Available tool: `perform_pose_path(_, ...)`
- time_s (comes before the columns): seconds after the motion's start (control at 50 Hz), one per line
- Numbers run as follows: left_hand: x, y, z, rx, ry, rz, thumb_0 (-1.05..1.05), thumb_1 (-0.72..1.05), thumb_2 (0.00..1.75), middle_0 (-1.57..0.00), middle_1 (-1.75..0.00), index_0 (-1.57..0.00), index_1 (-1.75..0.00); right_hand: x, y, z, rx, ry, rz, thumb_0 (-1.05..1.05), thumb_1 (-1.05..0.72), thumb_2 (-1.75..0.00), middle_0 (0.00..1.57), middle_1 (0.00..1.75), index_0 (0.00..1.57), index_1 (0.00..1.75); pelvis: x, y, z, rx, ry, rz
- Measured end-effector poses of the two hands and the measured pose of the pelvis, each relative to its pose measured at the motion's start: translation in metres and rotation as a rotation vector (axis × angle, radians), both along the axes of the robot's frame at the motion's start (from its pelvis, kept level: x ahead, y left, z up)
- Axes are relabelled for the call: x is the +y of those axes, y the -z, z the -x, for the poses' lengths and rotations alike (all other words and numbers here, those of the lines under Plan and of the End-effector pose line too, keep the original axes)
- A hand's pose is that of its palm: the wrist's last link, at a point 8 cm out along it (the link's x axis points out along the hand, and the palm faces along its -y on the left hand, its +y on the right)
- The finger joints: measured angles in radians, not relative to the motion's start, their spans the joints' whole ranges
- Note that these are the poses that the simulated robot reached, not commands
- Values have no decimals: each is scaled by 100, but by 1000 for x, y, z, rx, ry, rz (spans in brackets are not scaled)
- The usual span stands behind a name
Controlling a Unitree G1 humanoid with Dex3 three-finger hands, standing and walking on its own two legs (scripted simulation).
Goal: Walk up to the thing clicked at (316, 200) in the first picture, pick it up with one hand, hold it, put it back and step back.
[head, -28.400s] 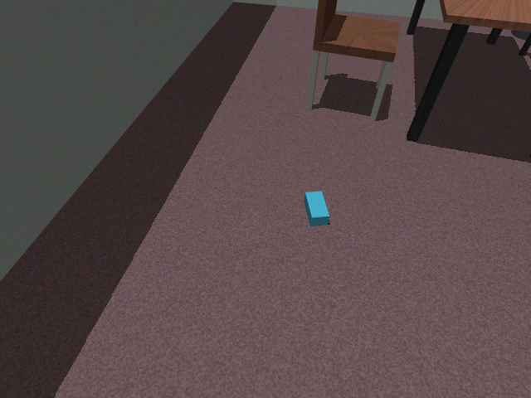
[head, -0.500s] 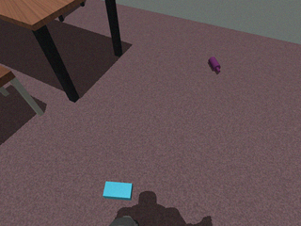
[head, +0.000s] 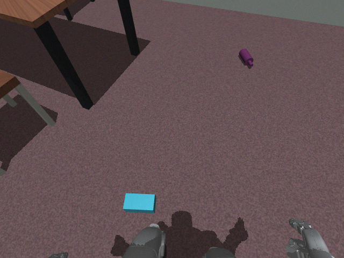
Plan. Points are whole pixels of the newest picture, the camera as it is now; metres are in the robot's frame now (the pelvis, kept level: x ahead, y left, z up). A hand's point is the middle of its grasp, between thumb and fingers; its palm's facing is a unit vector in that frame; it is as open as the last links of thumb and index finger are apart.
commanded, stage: walk up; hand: left
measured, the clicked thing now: (140, 203) +0.42 +0.24 -0.71
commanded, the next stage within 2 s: none
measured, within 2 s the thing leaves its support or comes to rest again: neither
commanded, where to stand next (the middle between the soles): +0.05 -0.01 m, yaw +2 degrees
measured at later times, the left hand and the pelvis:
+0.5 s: hand out of the picture +0.03 +0.29 -0.12, palm faces +0.07 -0.94 -0.34, open 7.4 cm; pelvis -0.01 +0.01 +0.03, yaw +6 degrees
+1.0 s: hand out of the picture +0.03 +0.35 -0.15, palm faces +0.15 -0.88 -0.45, open 7.4 cm; pelvis -0.05 +0.04 -0.02, yaw +8 degrees
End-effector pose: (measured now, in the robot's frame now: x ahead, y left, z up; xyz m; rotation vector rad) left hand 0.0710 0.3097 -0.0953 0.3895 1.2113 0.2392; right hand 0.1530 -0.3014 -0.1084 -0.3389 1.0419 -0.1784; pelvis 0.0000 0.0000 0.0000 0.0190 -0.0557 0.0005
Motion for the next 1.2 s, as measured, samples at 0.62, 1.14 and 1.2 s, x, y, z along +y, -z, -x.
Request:
perform_pose_path(0.62, 13, 0, 37, -38, -103, -7, 1, 90, 89, -20, -30, -20, -30, -25, -13, 79, 155, -16, 57, 0, -90, -90, 20, 30, 21, 30, -5, -3, -10, -14, -85, 19)
perform_pose_path(1.14, 69, 22, 81, -34, -126, 53, 1, 90, 89, -20, -30, -20, -30, 20, -42, 151, 224, -24, 171, 0, -90, -90, 20, 30, 21, 30, 38, -9, 52, 30, -132, 39)
perform_pose_path(1.2, 60, 25, 89, 31, -98, 89, 1, 90, 89, -20, -30, -20, -30, 1, -61, 154, 186, 10, 215, 0, -89, -90, 21, 30, 21, 30, 35, -14, 44, 29, -99, 36)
